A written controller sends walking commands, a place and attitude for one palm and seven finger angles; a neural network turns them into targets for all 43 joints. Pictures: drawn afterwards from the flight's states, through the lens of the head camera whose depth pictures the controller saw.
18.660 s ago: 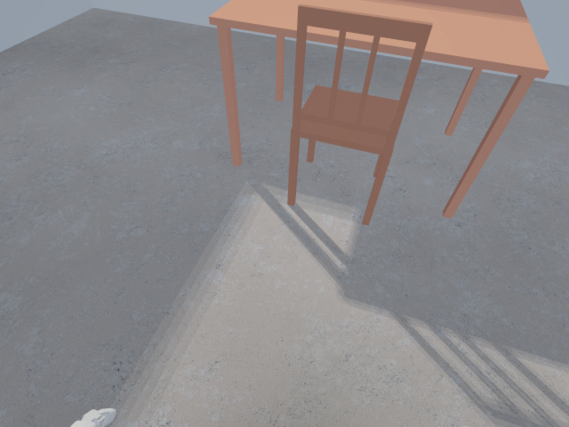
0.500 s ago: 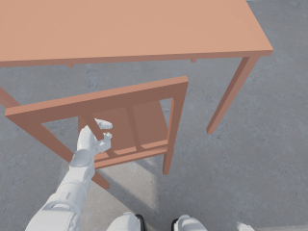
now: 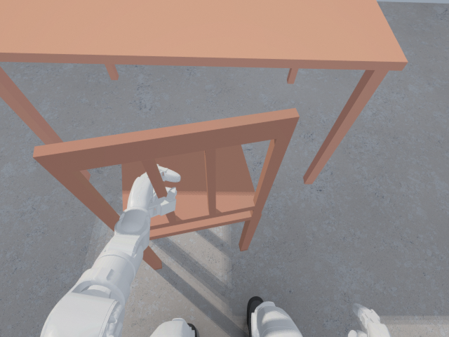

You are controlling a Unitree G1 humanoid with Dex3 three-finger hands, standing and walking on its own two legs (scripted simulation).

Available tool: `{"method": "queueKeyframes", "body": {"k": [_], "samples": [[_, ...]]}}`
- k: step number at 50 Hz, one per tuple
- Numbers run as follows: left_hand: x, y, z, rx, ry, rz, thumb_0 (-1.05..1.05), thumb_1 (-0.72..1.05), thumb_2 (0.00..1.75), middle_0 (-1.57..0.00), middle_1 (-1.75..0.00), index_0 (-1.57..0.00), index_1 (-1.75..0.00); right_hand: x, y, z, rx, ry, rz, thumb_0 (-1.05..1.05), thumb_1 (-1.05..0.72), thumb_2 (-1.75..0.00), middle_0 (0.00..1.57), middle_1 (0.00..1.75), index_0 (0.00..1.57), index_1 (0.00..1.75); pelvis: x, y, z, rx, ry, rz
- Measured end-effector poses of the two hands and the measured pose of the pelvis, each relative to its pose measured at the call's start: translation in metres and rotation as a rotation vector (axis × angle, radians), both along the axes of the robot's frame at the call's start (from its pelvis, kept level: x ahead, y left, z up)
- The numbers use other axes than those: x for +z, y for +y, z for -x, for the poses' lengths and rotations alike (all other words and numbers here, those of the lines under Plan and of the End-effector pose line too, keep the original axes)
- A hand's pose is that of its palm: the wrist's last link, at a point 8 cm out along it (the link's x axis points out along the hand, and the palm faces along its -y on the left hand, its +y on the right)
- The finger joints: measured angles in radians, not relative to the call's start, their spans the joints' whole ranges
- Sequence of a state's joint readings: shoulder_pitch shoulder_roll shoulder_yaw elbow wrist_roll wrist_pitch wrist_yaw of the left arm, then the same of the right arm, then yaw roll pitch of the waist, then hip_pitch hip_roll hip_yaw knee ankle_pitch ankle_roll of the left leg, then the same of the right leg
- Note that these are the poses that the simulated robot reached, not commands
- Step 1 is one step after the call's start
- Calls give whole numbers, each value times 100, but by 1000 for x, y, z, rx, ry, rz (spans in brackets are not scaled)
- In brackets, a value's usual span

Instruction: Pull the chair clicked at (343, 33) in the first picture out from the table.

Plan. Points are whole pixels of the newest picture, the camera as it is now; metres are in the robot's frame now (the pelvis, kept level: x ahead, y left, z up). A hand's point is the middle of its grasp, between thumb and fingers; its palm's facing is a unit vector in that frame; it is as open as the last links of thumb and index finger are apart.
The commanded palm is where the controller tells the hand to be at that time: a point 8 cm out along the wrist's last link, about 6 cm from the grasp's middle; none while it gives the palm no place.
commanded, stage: step backward, pulling the chair out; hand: left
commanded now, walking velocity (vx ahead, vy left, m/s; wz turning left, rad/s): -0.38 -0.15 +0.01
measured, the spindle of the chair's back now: (162, 194) +0.39 +0.14 -0.08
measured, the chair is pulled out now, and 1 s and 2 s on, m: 0.19 0.33 0.52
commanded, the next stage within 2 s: none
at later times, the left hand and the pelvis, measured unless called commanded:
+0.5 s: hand (166, 232) +0.30 +0.12 -0.07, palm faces +0.00 -0.99 -0.16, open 5.1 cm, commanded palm +0.29 +0.17 -0.06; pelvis -0.07 +0.00 +0.00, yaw +2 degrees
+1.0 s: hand (159, 266) +0.24 +0.12 -0.07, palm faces +0.04 -0.98 -0.19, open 5.2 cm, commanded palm +0.23 +0.17 -0.06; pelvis -0.13 -0.02 +0.00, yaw +0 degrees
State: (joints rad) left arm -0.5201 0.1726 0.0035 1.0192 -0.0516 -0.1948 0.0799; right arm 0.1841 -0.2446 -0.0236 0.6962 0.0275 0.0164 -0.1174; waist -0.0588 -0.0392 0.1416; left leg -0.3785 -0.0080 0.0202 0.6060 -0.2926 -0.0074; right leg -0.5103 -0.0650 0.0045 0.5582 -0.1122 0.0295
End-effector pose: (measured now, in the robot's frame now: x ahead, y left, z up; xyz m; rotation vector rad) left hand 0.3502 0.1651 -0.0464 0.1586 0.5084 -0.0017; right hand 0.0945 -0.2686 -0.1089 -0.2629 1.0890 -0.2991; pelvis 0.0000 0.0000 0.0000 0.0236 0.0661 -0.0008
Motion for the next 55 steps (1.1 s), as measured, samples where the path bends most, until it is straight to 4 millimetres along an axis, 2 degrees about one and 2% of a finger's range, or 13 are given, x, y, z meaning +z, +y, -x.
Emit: {"method": "queueKeyframes", "body": {"k": [4,7,12,17,21,24,27,31,37,41,48,51,55], "samples": [[0,1,12,16,-12,-14,3,70,81,-33,-121,-49,-145,-11,17,15,-6,-5,-75,0,-91,-90,20,30,20,30,-5,-7,7,-15,-25,2],[0,0,22,45,-18,-28,3,69,83,-35,-121,-49,-145,-25,23,27,-2,13,-130,0,-90,-90,20,30,20,30,-9,-17,12,-16,-40,7],[0,-4,38,102,-15,-39,3,69,84,-38,-120,-50,-145,-39,10,47,-3,56,-149,0,-91,-90,20,30,20,30,-11,-27,24,9,-27,5],[1,-5,51,116,3,-24,4,70,83,-35,-121,-50,-145,-28,-14,64,26,88,-74,0,-91,-90,20,30,20,30,-4,-22,40,38,-10,-13],[0,-2,59,71,-10,-16,3,71,81,-33,-123,-50,-145,-17,-27,73,39,75,11,0,-91,-90,20,30,20,30,-7,-11,55,67,12,4],[0,1,66,41,-14,-10,2,71,80,-31,-125,-50,-145,-4,-26,82,21,68,48,1,-91,-90,20,30,20,30,-3,-4,66,45,-4,-22],[0,4,75,32,-4,-4,2,72,79,-30,-125,-50,-145,2,-19,88,17,60,47,0,-91,-90,20,30,20,30,0,-1,66,47,-8,0],[0,7,84,39,-6,-9,3,71,80,-31,-125,-50,-145,-6,-2,92,26,80,-14,0,-91,-90,20,30,20,30,0,-5,67,35,-6,30],[1,8,91,51,-3,-12,3,71,82,-32,-125,-50,-145,-15,15,99,41,67,-49,0,-91,-90,20,30,20,30,-2,-4,90,50,-15,46],[1,9,100,45,0,-12,3,71,80,-31,-124,-49,-145,-11,19,109,20,42,-43,0,-90,-90,20,30,20,30,0,0,105,24,-13,14],[1,9,125,62,-19,-35,2,70,81,-35,-123,-49,-145,-21,15,132,22,50,-85,0,-90,-90,20,30,20,30,-4,-12,120,1,-27,19],[1,7,136,81,-24,-44,2,69,82,-36,-123,-50,-145,-25,7,144,9,62,-89,0,-90,-90,20,30,20,30,-4,-18,130,11,-28,21],[1,5,149,97,-14,-39,2,69,82,-36,-123,-50,-145,-21,-8,159,3,69,-49,0,-90,-90,20,30,20,30,-2,-16,144,22,-16,14]]}}
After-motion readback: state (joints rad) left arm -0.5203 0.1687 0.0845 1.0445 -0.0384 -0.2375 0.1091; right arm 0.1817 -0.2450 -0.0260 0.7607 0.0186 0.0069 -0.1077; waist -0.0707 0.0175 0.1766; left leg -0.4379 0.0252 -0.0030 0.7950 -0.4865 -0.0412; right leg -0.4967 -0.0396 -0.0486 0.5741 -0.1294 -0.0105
